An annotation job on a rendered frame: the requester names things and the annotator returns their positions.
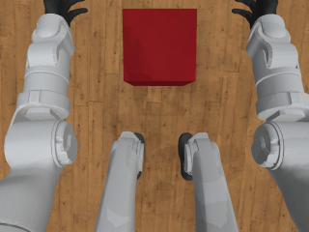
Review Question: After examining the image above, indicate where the right robot upper arm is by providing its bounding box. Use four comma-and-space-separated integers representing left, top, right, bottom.
251, 121, 309, 232

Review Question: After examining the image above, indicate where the robot right forearm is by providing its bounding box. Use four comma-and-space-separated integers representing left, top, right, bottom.
245, 14, 309, 122

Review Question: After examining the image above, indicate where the right robot thigh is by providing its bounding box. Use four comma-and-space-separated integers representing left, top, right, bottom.
184, 138, 239, 232

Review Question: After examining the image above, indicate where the left robot upper arm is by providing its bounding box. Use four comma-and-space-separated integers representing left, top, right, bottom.
0, 119, 78, 232

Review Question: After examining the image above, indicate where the robot left forearm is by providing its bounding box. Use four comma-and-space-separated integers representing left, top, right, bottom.
4, 14, 75, 164

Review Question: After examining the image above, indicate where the right robot hand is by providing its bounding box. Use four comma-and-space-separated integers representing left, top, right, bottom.
232, 0, 278, 29

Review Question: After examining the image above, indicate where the left robot hand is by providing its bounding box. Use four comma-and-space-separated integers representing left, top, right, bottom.
43, 0, 88, 28

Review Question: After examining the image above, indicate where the carton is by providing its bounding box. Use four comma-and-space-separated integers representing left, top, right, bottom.
122, 9, 197, 86

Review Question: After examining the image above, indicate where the left robot foot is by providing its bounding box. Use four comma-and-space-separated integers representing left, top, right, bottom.
134, 132, 145, 180

